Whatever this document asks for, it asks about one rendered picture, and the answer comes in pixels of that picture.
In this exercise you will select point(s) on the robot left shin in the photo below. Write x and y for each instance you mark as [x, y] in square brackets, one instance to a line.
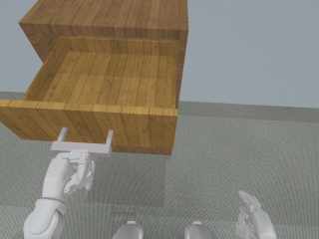
[131, 222]

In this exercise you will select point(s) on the robot left forearm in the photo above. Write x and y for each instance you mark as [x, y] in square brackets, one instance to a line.
[47, 220]

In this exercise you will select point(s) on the drawer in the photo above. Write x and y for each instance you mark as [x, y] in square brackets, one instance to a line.
[93, 85]

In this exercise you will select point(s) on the robot left thigh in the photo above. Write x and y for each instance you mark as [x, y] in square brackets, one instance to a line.
[130, 231]

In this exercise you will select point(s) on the right robot hand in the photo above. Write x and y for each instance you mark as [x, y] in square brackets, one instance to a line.
[259, 224]

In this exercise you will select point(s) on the handle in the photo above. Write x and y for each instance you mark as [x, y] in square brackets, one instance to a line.
[95, 149]

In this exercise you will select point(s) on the cabinet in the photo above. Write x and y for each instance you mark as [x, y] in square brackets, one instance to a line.
[153, 20]

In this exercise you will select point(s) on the left robot hand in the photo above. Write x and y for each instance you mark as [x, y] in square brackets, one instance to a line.
[76, 165]

